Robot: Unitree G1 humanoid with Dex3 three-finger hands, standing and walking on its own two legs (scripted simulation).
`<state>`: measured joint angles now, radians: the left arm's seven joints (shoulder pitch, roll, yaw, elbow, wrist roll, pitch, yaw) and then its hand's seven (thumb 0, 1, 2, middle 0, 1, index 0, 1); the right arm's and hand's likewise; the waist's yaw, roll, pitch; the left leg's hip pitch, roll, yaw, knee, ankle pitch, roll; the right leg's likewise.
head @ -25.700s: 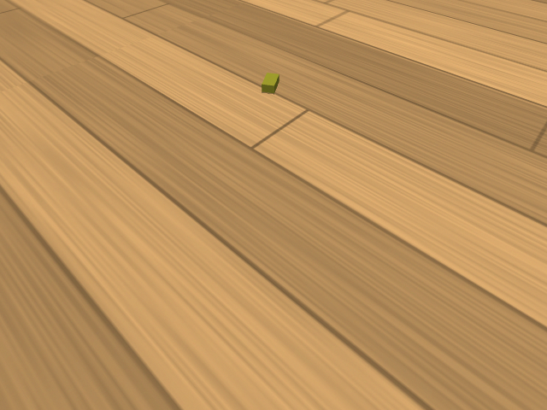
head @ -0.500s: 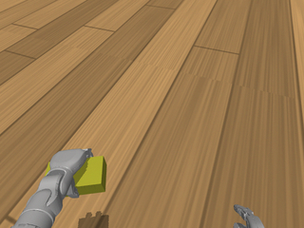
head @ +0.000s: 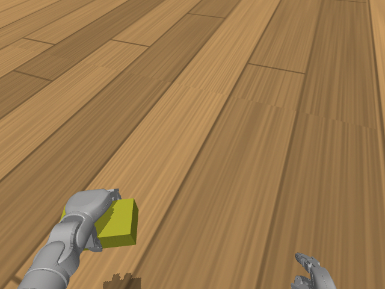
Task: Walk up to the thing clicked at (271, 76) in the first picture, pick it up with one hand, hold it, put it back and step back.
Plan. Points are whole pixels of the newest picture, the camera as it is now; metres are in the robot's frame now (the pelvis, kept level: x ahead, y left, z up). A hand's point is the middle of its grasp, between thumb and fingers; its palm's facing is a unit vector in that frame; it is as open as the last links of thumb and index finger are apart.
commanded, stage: hold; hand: left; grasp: from above
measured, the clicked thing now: (99, 224) +0.30 +0.22 -0.06
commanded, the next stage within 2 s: crouch in 0.72 s
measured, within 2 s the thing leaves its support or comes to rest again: neither
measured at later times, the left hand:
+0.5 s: hand (94, 222) +0.29 +0.22 -0.03, palm faces -0.47 -0.04 -0.88, open 11.6 cm
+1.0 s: hand (96, 223) +0.29 +0.22 -0.04, palm faces -0.48 -0.04 -0.88, open 11.6 cm
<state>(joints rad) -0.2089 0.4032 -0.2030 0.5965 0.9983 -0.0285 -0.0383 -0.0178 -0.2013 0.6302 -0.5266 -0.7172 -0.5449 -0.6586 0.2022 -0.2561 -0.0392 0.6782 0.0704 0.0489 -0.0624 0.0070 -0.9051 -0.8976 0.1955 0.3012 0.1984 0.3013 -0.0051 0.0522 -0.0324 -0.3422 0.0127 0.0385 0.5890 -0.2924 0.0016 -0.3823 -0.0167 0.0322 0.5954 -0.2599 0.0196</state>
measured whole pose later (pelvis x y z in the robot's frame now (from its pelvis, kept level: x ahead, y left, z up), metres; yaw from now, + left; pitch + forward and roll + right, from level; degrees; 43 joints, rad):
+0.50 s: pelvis +0.00 +0.00 +0.01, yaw +0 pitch +1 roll +0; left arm -0.21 0.41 -0.21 0.58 0.99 -0.04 -0.07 -0.02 -0.21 0.63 -0.54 -0.71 -0.56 -0.65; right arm 0.19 -0.25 -0.03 0.67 0.08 0.06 -0.07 0.01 -0.91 -0.90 0.20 0.30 0.20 0.30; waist 0.00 0.05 -0.01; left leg -0.28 0.01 0.04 0.52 -0.27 0.00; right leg -0.32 -0.02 0.03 0.53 -0.24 0.02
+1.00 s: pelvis +0.01 +0.00 +0.01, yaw +0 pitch +2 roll +0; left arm -0.22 0.40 -0.20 0.66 1.01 -0.05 -0.02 -0.02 -0.22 0.64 -0.54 -0.70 -0.56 -0.65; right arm 0.20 -0.25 -0.04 0.67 0.07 0.08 -0.06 0.01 -0.90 -0.90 0.20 0.30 0.20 0.30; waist -0.01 0.05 -0.01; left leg -0.29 0.01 0.04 0.51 -0.26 0.00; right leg -0.33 -0.02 0.03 0.52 -0.23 0.02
